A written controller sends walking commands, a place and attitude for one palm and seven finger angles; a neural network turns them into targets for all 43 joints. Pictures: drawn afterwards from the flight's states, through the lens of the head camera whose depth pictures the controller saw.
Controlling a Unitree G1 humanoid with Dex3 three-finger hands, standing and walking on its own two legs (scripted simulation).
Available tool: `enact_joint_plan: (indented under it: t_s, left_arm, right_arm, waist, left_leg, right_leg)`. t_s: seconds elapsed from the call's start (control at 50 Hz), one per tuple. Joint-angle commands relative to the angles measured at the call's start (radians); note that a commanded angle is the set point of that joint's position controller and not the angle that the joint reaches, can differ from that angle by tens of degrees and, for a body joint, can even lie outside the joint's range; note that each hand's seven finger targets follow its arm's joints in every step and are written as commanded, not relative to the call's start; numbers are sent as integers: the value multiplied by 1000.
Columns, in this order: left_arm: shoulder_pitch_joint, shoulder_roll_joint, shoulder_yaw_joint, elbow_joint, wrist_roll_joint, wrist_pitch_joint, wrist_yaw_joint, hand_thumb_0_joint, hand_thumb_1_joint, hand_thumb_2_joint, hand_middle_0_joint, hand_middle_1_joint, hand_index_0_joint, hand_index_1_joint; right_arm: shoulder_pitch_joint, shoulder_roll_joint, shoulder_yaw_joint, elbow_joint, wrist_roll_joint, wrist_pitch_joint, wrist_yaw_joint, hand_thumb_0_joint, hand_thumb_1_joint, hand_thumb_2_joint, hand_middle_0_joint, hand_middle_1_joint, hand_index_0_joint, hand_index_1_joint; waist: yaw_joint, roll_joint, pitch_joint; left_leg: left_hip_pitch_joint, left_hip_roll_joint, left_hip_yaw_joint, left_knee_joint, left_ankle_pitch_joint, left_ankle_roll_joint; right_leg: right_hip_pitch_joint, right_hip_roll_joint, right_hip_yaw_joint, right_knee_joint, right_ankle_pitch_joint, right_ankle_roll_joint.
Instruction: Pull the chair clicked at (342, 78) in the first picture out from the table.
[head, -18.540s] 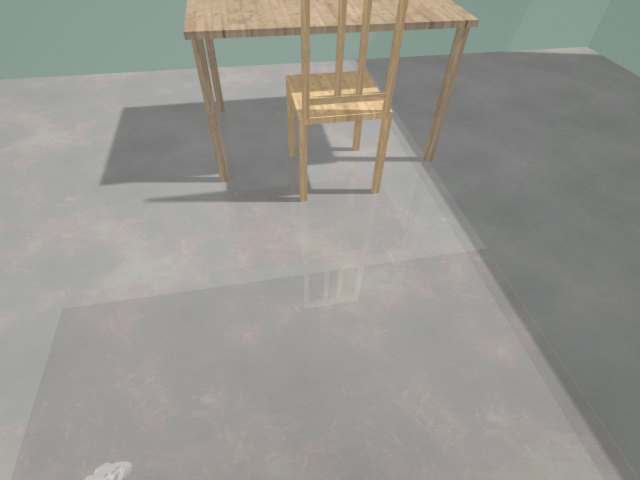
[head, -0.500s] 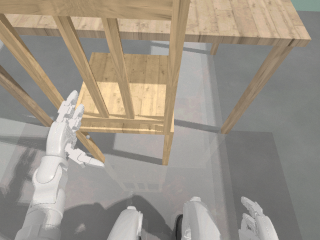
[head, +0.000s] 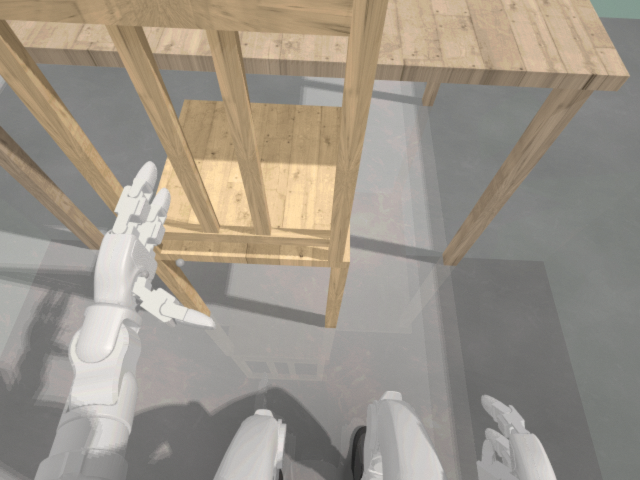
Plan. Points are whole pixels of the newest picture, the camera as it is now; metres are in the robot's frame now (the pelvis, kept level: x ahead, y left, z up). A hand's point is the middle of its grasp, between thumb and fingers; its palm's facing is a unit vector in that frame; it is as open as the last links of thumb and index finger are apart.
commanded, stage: aim the fingers beside a spindle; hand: left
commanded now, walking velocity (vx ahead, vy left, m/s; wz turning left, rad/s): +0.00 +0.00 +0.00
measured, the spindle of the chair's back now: (181, 157) +0.50 +0.20 +0.06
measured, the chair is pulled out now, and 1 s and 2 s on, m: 0.00 0.00 0.00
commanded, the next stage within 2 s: push the fingers through the gap in 1.98 s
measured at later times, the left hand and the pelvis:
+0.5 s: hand (190, 273) +0.35 +0.18 +0.01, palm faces -0.03 -1.00 -0.03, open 16.9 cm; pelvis +0.00 +0.00 +0.00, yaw +0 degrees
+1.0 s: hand (178, 254) +0.36 +0.18 +0.06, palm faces +0.00 -1.00 -0.09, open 16.9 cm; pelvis +0.00 -0.01 +0.00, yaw +0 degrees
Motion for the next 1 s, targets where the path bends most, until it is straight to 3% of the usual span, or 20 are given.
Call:
enact_joint_plan:
  t_s: [0.0,0.08,0.16,0.2,0.26,0.32,0.34,0.42,0.46,0.52,0.54,0.58,0.64,0.66,0.72,0.8,0.84,0.88,0.94,0.98]
  left_arm:
    - [-195,146,44,-81,13,-15,14,0,-500,300,-60,-80,-60,-80]
    - [-232,209,101,-69,10,11,7,0,-500,300,-60,-80,-60,-80]
    - [-298,231,110,-284,-14,-60,17,0,-500,300,-60,-80,-60,-80]
    - [-252,196,81,-328,-20,-87,23,0,-500,300,-60,-80,-60,-80]
    - [-165,142,41,-203,-13,-57,15,0,-500,300,-60,-80,-60,-80]
    - [-122,112,17,-43,9,11,1,0,-500,300,-60,-80,-60,-80]
    - [-141,104,8,-16,13,23,-3,0,-500,300,-60,-80,-60,-80]
    - [-262,176,69,-145,3,-6,11,0,-500,300,-60,-80,-60,-80]
    - [-303,247,122,-291,-3,-63,30,0,-500,300,-60,-80,-60,-80]
    - [-245,247,120,-365,-4,-116,50,0,-500,300,-60,-80,-60,-80]
    - [-214,232,106,-343,-3,-113,50,0,-500,300,-60,-80,-60,-80]
    - [-153,134,35,-208,6,-73,35,0,-500,300,-60,-80,-60,-80]
    - [-90,54,-30,-4,9,22,-5,0,-500,300,-60,-80,-60,-80]
    - [-114,79,-13,16,8,41,-12,0,-500,300,-60,-80,-60,-80]
    - [-208,140,36,-70,1,42,-15,0,-500,300,-60,-80,-60,-80]
    - [-332,243,114,-338,-6,-86,42,0,-500,300,-60,-80,-60,-80]
    - [-311,292,148,-387,2,-132,73,0,-500,300,-60,-80,-60,-80]
    - [-223,202,88,-300,11,-126,71,0,-500,300,-60,-80,-60,-80]
    - [-115,109,23,-45,19,-30,27,0,-500,300,-60,-80,-60,-80]
    - [-88,97,11,45,10,37,-11,0,-500,300,-60,-80,-60,-80]
  right_arm:
    - [14,-152,-53,-115,8,-38,-7,0,-900,-900,200,300,200,300]
    - [12,-153,-50,-133,13,-24,-13,0,-900,-900,200,300,200,300]
    - [13,-140,-53,-155,-2,-40,-7,0,-900,-900,200,300,200,300]
    - [23,-138,-59,-147,-6,-47,-1,0,-900,-900,200,300,200,300]
    - [23,-143,-58,-122,2,-43,2,0,-900,-900,200,300,200,300]
    - [20,-156,-56,-119,17,-27,-2,0,-900,-900,200,300,200,300]
    - [19,-158,-51,-124,20,-26,-6,0,-900,-900,200,300,200,300]
    - [6,-149,-54,-142,12,-29,-11,0,-900,-900,200,300,200,300]
    - [7,-143,-55,-151,-1,-38,-10,0,-900,-900,200,300,200,300]
    - [16,-135,-57,-142,-13,-49,0,0,-900,-900,200,300,200,300]
    - [18,-136,-56,-140,-12,-49,3,0,-900,-900,200,300,200,300]
    - [8,-135,-54,-122,-3,-42,4,0,-900,-900,200,300,200,300]
    - [15,-148,-50,-124,19,-30,0,0,-900,-900,200,300,200,300]
    - [16,-157,-50,-121,27,-25,-3,0,-900,-900,200,300,200,300]
    - [9,-157,-54,-144,24,-25,-13,0,-900,-900,200,300,200,300]
    - [4,-136,-54,-154,-4,-46,-9,0,-900,-900,200,300,200,300]
    - [13,-137,-54,-144,-16,-54,-4,0,-900,-900,200,300,200,300]
    - [5,-129,-53,-130,-13,-53,2,0,-900,-900,200,300,200,300]
    - [12,-142,-49,-118,8,-37,0,0,-900,-900,200,300,200,300]
    - [20,-154,-49,-122,25,-24,-3,0,-900,-900,200,300,200,300]
  waist:
    - [-21,-1,-315]
    - [-4,5,-350]
    - [17,108,-521]
    - [9,97,-547]
    - [-19,31,-421]
    - [-34,-53,-276]
    - [-37,-49,-246]
    - [-10,11,-368]
    - [16,82,-491]
    - [24,115,-561]
    - [12,106,-546]
    - [-16,41,-419]
    - [-43,-58,-257]
    - [-41,-73,-233]
    - [-21,-51,-318]
    - [17,101,-515]
    - [21,108,-558]
    - [3,76,-491]
    - [-32,-26,-316]
    - [-31,-80,-249]
  left_leg:
    - [8,-29,3,-222,209,5]
    - [-2,-34,16,-214,211,8]
    - [121,-34,9,-211,357,-3]
    - [175,-28,0,-211,438,-12]
    - [95,-25,2,-211,361,-4]
    - [-15,-27,6,-223,187,5]
    - [-23,-30,6,-223,162,7]
    - [22,-35,13,-209,221,8]
    - [95,-35,10,-206,316,2]
    - [169,-32,5,-206,434,-10]
    - [163,-29,1,-205,443,-10]
    - [92,-26,3,-211,351,-3]
    - [-16,-32,12,-219,180,10]
    - [-37,-32,12,-220,137,8]
    - [-24,-37,17,-207,154,12]
    - [112,-38,12,-203,321,2]
    - [142,-35,4,-200,388,-2]
    - [118,-32,7,-204,373,0]
    - [1,-33,15,-214,224,10]
    - [-59,-37,24,-215,138,11]
  right_leg:
    - [383,44,43,-145,41,1]
    - [414,39,61,-152,43,-1]
    - [482,47,55,-116,190,-5]
    - [485,53,40,-106,251,-4]
    - [447,53,34,-122,197,1]
    - [383,46,41,-162,26,5]
    - [359,44,42,-168,-7,2]
    - [417,37,61,-153,57,-1]
    - [474,42,64,-126,152,-4]
    - [508,49,54,-105,256,-7]
    - [493,53,45,-103,255,-6]
    - [446,51,37,-121,185,0]
    - [390,45,47,-178,19,3]
    - [370,39,52,-188,-35,5]
    - [405,31,75,-185,-22,5]
    - [482,42,69,-124,158,-3]
    - [498,51,64,-105,212,-5]
    - [478,50,55,-112,207,-2]
    - [425,47,56,-161,72,1]
    - [406,37,74,-196,-31,7]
